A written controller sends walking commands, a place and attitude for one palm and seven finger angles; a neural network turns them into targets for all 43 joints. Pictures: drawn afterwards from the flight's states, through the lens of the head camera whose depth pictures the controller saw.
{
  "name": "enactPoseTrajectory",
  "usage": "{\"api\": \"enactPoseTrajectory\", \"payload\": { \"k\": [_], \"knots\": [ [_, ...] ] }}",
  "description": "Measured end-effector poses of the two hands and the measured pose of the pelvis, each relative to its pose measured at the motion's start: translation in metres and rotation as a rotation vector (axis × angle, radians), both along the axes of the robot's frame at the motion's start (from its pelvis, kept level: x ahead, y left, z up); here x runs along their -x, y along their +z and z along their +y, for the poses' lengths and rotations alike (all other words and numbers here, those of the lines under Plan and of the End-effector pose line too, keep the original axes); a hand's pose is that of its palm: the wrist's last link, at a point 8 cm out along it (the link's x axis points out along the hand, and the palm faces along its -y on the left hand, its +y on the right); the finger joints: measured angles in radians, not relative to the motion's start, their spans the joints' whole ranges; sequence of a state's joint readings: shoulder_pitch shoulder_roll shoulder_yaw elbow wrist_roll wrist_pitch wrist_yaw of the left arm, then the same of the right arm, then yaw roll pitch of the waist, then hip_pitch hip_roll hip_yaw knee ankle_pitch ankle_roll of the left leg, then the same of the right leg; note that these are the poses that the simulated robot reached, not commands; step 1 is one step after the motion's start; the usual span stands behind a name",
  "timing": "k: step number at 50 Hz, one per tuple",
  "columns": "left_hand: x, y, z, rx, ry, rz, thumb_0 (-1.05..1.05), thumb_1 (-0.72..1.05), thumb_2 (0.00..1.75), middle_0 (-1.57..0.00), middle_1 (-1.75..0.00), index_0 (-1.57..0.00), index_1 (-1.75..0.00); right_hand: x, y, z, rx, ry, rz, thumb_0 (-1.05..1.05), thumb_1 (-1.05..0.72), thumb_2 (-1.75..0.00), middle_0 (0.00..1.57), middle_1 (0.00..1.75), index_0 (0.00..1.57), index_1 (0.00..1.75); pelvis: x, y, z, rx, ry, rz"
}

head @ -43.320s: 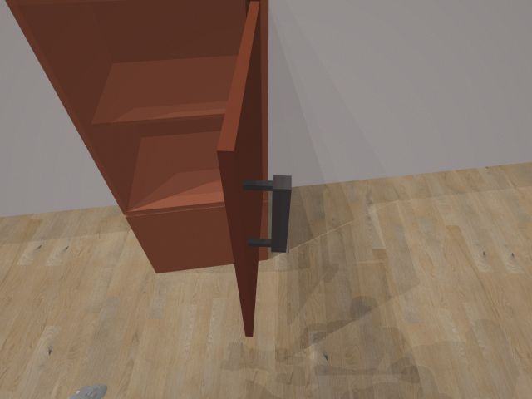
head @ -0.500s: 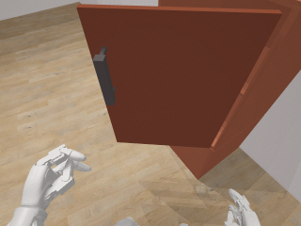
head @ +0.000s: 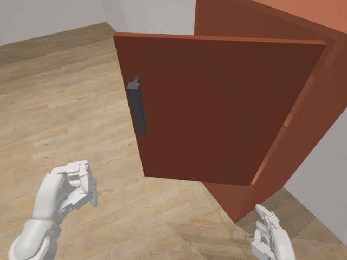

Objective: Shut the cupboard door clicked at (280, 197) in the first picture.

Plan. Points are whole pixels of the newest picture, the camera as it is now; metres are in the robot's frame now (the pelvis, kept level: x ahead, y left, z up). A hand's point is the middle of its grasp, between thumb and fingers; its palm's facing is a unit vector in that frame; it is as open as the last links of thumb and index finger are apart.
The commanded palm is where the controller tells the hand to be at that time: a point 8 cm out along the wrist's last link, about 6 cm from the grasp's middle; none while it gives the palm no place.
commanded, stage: raise the hand and make a fist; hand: left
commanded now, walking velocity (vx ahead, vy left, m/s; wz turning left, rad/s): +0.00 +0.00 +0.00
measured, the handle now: (139, 105) +0.46 +0.13 +0.11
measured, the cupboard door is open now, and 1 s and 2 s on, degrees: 51 51 51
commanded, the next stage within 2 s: bring the fist close to the handle in 0.54 s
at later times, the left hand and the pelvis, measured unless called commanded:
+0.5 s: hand (96, 186) +0.23 +0.17 +0.12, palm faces +0.01 -1.00 -0.07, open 3.1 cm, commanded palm +0.20 +0.22 +0.12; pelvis +0.00 -0.02 +0.01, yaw +0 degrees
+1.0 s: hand (116, 165) +0.27 +0.14 +0.12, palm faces -0.03 -1.00 -0.05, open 3.1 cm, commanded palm +0.25 +0.19 +0.12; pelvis +0.00 -0.02 +0.01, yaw -1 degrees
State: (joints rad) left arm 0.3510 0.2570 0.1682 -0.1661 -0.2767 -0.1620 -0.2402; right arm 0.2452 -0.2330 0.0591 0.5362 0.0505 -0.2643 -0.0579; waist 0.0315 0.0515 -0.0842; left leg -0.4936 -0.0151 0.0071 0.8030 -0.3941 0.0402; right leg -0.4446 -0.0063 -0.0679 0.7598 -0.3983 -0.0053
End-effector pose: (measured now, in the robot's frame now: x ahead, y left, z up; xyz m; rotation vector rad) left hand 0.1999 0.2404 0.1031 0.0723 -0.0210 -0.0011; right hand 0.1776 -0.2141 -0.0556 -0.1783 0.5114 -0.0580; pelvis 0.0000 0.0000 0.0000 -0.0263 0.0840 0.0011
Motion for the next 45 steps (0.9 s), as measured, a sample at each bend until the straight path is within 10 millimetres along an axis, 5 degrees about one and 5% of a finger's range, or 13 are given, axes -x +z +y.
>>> {"api": "enactPoseTrajectory", "payload": {
  "k": [11,35,45],
  "knots": [
    [-0.011,0.020,-0.003,-0.001,0.001,-0.011,0.02,0.90,0.90,-1.30,-1.50,-1.29,-1.49,0.014,0.001,-0.018,0.009,-0.035,0.030,0.01,-0.90,-0.90,0.20,0.30,0.20,0.30,0.000,0.009,-0.008,-0.009,-0.003,-0.037],
    [-0.006,0.016,-0.022,0.002,0.006,0.001,0.02,0.90,0.90,-1.30,-1.50,-1.30,-1.50,0.014,0.002,-0.036,0.006,-0.042,0.010,0.01,-0.90,-0.90,0.20,0.30,0.20,0.30,0.002,0.011,-0.022,-0.019,-0.005,-0.047],
    [-0.038,0.018,-0.037,0.015,-0.024,-0.017,0.02,0.90,0.90,-1.31,-1.50,-1.30,-1.50,0.015,-0.003,-0.034,0.004,-0.044,0.040,0.01,-0.90,-0.90,0.20,0.30,0.20,0.30,0.001,0.011,-0.022,-0.023,-0.007,-0.040]
  ]
}}
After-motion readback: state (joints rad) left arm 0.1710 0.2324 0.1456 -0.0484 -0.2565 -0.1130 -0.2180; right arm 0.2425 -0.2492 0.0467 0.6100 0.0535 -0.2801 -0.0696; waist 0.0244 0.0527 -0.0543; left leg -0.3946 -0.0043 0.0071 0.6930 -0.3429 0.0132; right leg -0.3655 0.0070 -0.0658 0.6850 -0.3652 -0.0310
